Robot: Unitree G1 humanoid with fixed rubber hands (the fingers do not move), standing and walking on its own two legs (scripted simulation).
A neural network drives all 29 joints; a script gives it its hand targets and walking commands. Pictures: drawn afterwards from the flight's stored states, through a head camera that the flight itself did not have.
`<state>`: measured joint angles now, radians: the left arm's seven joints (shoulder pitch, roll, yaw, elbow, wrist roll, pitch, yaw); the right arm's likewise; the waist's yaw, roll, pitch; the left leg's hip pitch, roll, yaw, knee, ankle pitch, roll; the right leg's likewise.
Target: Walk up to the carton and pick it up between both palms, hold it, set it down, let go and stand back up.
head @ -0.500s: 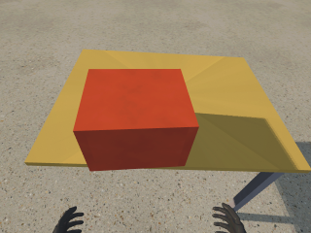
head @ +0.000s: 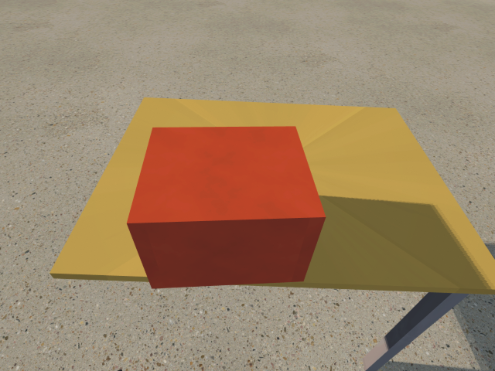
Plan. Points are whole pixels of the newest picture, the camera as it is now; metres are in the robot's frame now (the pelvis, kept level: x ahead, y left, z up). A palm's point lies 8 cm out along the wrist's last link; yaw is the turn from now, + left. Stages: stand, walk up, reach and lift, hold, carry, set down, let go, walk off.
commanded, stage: stand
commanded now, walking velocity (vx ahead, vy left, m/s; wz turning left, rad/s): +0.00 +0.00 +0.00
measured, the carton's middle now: (227, 203) +0.44 +0.04 +0.03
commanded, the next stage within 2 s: none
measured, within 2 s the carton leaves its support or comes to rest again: neither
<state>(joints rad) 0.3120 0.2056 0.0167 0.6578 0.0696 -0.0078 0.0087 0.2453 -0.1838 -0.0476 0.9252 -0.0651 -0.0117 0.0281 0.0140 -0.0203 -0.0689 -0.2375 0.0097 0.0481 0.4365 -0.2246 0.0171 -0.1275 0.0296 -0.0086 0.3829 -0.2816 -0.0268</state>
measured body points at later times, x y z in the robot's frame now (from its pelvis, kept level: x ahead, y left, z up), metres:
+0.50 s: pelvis +0.03 +0.02 +0.00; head +0.01 +0.03 +0.45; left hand -0.01 +0.23 -0.17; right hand -0.02 -0.19 -0.17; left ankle +0.00 +0.11 -0.74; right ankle -0.05 -0.10 -0.74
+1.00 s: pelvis +0.01 +0.04 +0.00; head -0.01 +0.05 +0.45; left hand -0.06 +0.23 -0.17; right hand -0.05 -0.16 -0.17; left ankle +0.00 +0.11 -0.74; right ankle -0.05 -0.10 -0.74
